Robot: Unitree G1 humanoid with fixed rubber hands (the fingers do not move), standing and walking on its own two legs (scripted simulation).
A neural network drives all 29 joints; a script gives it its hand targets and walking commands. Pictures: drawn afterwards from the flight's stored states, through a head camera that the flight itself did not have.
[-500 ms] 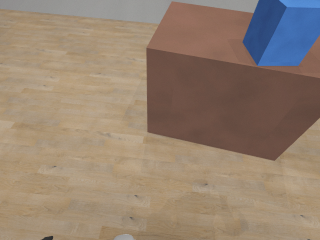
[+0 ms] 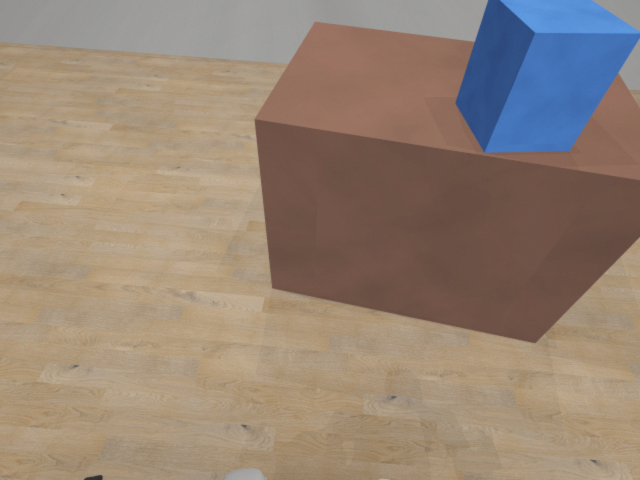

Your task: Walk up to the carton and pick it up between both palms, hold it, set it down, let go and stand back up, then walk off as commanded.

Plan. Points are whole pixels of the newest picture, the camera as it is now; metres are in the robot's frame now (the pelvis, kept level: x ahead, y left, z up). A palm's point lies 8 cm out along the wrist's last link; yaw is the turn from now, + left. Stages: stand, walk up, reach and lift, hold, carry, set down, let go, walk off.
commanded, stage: walk up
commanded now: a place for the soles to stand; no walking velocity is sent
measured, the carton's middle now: (531, 74) +0.91 -0.39 +0.09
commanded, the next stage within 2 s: none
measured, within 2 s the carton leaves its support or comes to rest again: neither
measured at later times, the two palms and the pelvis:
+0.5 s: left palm (126, 475) +0.15 +0.27 -0.11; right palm out of the picture +0.13 -0.39 -0.09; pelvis +0.07 -0.06 -0.01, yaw -2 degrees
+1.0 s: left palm (179, 434) +0.20 +0.22 -0.11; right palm out of the picture +0.16 -0.45 -0.07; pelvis +0.12 -0.11 -0.01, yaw -2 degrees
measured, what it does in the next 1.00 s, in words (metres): walks ahead: left foot, then right foot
